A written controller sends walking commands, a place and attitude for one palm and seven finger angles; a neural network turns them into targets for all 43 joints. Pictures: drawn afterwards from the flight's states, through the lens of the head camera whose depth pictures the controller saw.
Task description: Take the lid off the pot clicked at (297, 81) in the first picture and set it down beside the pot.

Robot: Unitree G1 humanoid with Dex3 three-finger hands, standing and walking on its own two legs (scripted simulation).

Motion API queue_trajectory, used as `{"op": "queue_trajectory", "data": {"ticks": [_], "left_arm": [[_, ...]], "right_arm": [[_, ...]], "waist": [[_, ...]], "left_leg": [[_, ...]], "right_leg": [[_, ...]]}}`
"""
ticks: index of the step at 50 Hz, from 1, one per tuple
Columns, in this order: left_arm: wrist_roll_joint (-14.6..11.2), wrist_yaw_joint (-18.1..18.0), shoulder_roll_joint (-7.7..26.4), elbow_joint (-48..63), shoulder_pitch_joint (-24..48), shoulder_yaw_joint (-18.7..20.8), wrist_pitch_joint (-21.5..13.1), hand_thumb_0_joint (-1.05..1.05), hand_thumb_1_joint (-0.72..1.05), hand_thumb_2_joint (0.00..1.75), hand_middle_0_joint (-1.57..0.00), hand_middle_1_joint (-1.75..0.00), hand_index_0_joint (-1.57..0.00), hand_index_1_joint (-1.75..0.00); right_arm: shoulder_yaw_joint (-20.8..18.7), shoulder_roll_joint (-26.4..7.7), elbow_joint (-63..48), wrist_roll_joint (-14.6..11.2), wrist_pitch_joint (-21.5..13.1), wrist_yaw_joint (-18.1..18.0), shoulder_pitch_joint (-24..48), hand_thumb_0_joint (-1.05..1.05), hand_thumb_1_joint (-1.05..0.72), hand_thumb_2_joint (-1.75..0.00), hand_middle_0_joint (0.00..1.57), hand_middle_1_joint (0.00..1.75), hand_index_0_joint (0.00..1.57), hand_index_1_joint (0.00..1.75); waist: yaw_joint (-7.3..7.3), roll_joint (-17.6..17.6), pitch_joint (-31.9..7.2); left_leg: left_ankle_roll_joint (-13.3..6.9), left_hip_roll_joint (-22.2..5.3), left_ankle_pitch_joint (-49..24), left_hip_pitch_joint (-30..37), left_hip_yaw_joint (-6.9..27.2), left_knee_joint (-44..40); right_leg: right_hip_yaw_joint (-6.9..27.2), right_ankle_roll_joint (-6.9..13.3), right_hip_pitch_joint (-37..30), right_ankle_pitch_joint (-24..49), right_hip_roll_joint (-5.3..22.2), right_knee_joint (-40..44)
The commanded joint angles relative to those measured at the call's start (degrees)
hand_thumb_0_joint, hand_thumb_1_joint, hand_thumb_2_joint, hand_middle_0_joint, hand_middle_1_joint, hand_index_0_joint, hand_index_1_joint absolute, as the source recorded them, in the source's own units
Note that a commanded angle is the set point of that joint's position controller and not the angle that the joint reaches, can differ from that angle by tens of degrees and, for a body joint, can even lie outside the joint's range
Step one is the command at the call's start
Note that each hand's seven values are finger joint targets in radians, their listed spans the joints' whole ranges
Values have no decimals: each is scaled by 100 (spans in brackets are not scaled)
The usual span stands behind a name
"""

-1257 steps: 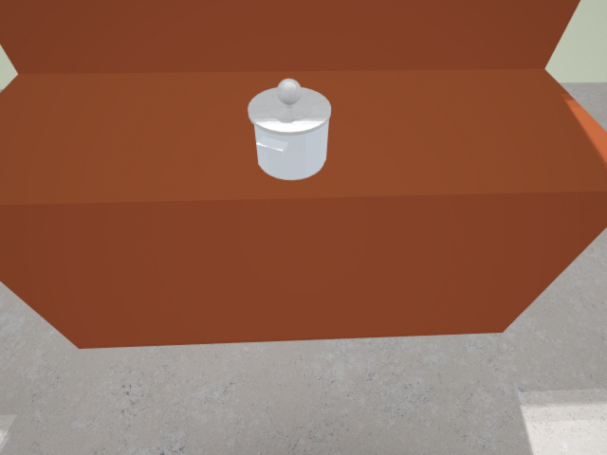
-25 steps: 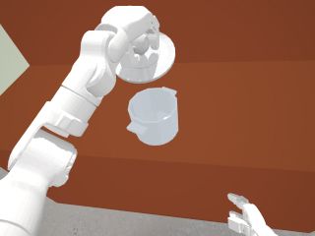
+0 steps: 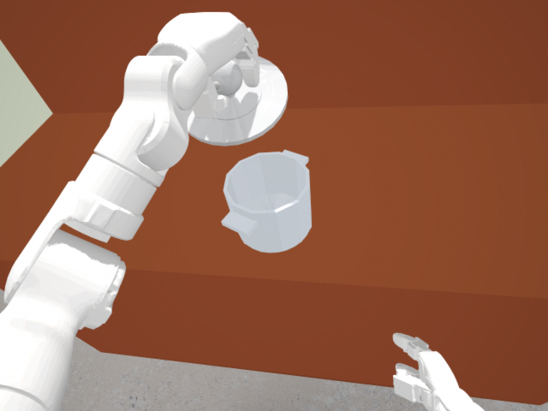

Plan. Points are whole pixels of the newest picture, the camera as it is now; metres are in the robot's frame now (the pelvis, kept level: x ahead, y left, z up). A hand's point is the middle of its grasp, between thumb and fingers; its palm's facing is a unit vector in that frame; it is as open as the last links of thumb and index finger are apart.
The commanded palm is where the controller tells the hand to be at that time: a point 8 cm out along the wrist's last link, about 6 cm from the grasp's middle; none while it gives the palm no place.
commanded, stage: move the lid sideways beside the pot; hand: left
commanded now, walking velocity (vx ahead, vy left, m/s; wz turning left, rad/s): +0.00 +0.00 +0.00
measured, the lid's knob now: (225, 77) +0.47 +0.07 +0.27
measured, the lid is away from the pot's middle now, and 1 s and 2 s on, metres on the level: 0.04 0.17 0.25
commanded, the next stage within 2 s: lower the lid onto the table in 1.70 s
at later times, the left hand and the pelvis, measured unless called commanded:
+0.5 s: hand (169, 89) +0.45 +0.15 +0.27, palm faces -0.10 +0.02 -1.00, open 7.2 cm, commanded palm +0.41 +0.16 +0.35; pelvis +0.00 +0.01 +0.00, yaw +1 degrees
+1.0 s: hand (123, 91) +0.44 +0.21 +0.27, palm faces -0.11 +0.01 -0.99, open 7.2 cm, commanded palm +0.41 +0.21 +0.35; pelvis +0.00 +0.02 +0.00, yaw +2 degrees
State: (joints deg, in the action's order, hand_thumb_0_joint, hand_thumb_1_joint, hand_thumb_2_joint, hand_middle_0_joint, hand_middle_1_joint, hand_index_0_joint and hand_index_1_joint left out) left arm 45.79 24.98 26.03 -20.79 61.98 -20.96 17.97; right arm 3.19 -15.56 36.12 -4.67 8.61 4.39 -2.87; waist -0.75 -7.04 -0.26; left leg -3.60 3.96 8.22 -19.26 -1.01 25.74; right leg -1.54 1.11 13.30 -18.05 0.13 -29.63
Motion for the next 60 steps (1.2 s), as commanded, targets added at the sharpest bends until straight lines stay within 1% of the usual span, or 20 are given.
{"op": "queue_trajectory", "data": {"ticks": [1,8,17,19,22,23,24,28,30,32,34,37,40,43,44,47,49,52,54,60], "left_arm": [[295,-278,1511,1143,3677,1120,38,0,43,130,-101,-76,-104,-77],[80,-95,1568,1260,3550,1178,-48,0,43,130,-101,-76,-104,-77],[392,102,1911,618,3720,1330,42,0,43,130,-101,-76,-104,-77],[389,125,2088,1036,3784,1471,-102,0,43,130,-101,-76,-104,-77],[461,207,1877,399,3806,1267,8,0,43,130,-101,-76,-104,-77],[261,217,1800,666,3639,1277,-123,0,43,130,-101,-76,-104,-77],[438,237,2172,736,3757,1530,-112,0,43,130,-101,-76,-104,-77],[334,311,2042,655,3683,1436,-167,0,43,130,-101,-76,-104,-77],[579,335,2449,684,3909,1709,-159,0,43,130,-101,-76,-104,-77],[519,410,2061,698,3905,1400,-130,0,43,130,-101,-76,-104,-77],[500,405,2270,1161,3833,1594,-239,0,43,130,-101,-76,-104,-77],[536,461,2170,332,3468,1567,-95,0,43,130,-101,-76,-104,-77],[592,432,2686,504,3543,1930,-194,0,43,130,-101,-76,-104,-77],[423,439,2306,1048,3662,1596,-314,0,43,130,-101,-76,-104,-77],[554,412,2773,1277,3832,1959,-326,0,43,130,-101,-76,-104,-77],[568,498,2373,500,3768,1607,-231,0,43,130,-101,-76,-104,-77],[547,472,2672,850,3698,1837,-344,0,43,130,-101,-76,-104,-77],[575,504,2382,268,3860,1503,-292,0,43,130,-101,-76,-104,-77],[538,460,2513,1005,4144,1572,-451,0,43,130,-101,-76,-104,-77],[606,490,2621,179,3929,1683,-468,0,43,130,-101,-76,-104,-77]], "right_arm": [[-168,-443,-959,-53,-334,-62,907,0,-90,-90,20,30,20,30],[-241,-574,-930,-88,-432,-78,684,0,-90,-90,20,30,20,30],[-219,-589,-826,-67,-449,-165,576,0,-90,-90,20,30,20,30],[-244,-579,-914,-39,-496,-144,510,0,-90,-90,20,30,20,30],[-231,-603,-809,-61,-458,-192,472,0,-90,-90,20,30,20,30],[-286,-658,-857,-49,-476,-175,347,0,-90,-90,20,30,20,30],[-273,-624,-872,-28,-496,-183,379,0,-90,-90,20,30,20,30],[-324,-712,-847,-22,-501,-212,235,0,-90,-90,20,30,20,30],[-309,-663,-879,-1,-533,-222,304,0,-90,-90,20,30,20,30],[-309,-633,-872,-27,-525,-213,301,0,-90,-90,20,30,20,30],[-352,-655,-920,-6,-540,-153,231,0,-90,-90,20,30,20,30],[-350,-691,-806,-20,-463,-179,194,0,-90,-90,20,30,20,30],[-359,-738,-874,-3,-456,-204,200,0,-90,-90,20,30,20,30],[-390,-743,-953,-14,-479,-192,169,0,-90,-90,20,30,20,30],[-386,-720,-954,3,-509,-174,180,0,-90,-90,20,30,20,30],[-361,-712,-839,-32,-436,-211,153,0,-90,-90,20,30,20,30],[-384,-728,-921,-19,-470,-200,113,0,-90,-90,20,30,20,30],[-355,-739,-808,-63,-401,-250,118,0,-90,-90,20,30,20,30],[-375,-726,-907,-43,-488,-233,92,0,-90,-90,20,30,20,30],[-375,-757,-792,-23,-458,-285,15,0,-90,-90,20,30,20,30]], "waist": [[22,972,-2633],[103,737,-2648],[73,899,-2483],[33,750,-2977],[133,862,-2378],[167,756,-2559],[70,780,-2799],[166,691,-2694],[84,742,-2836],[126,698,-2695],[70,490,-3065],[128,809,-2388],[45,856,-2592],[125,495,-2900],[22,367,-3223],[148,664,-2474],[72,469,-2859],[192,600,-2343],[148,285,-2940],[190,512,-2506]], "left_leg": [[-84,-137,-1178,1692,299,52],[-105,-99,-1315,1914,439,146],[-100,-83,-1063,1771,441,-16],[-123,-67,-1391,1991,496,57],[-96,-87,-1113,1801,468,-3],[-116,-89,-1357,1949,534,84],[-134,-72,-1388,1997,504,36],[-128,-86,-1537,2122,576,111],[-130,-74,-1652,2148,568,95],[-110,-73,-1664,2188,587,38],[-93,-109,-2237,2506,672,103],[-91,-106,-1617,2108,605,18],[-106,-104,-1586,2073,597,-6],[-74,-135,-1996,2466,706,99],[-53,-143,-2136,2610,729,60],[-51,-131,-1456,2219,697,-39],[-48,-127,-1678,2399,723,-8],[-42,-140,-977,2156,722,-129],[-10,-129,-1333,2558,808,-75],[-36,-145,-1078,2305,806,-98]], "right_leg": [[70,134,-228,2116,59,377],[47,157,-115,2109,82,395],[3,147,-97,1894,6,473],[48,156,-329,2118,-1,416],[-29,155,12,1896,-5,485],[-17,175,-27,2031,53,489],[33,154,-236,2098,-16,484],[-23,182,-44,2103,41,510],[8,181,-205,2245,-26,466],[-40,174,-49,2136,-34,505],[2,172,-97,2239,-62,479],[-93,182,138,1919,-76,581],[-53,193,-88,1975,-56,560],[-57,209,57,1974,-11,545],[-33,198,-63,1942,-79,513],[-143,194,263,1592,-100,600],[-88,203,126,1622,-99,576],[-172,203,434,1191,-111,634],[-127,213,299,1294,-124,595],[-161,235,439,1178,-124,651]]}}
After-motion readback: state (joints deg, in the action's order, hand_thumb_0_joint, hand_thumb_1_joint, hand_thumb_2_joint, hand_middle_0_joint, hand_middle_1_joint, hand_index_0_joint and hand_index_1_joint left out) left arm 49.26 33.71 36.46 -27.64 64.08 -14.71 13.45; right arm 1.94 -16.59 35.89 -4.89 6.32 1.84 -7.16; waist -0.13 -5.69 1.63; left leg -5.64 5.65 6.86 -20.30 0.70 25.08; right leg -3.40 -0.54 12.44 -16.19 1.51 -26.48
